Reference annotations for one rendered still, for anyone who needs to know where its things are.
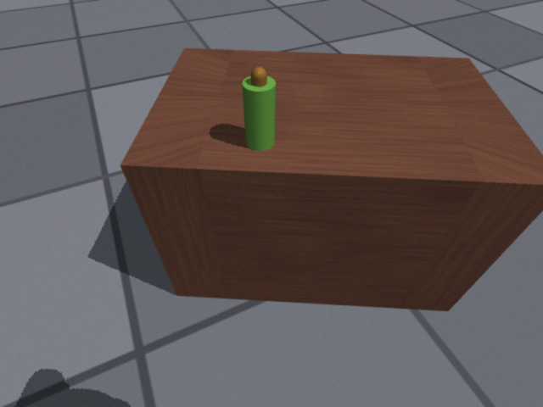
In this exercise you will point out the bottle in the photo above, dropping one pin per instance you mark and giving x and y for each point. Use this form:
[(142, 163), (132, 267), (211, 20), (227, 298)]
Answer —
[(259, 91)]

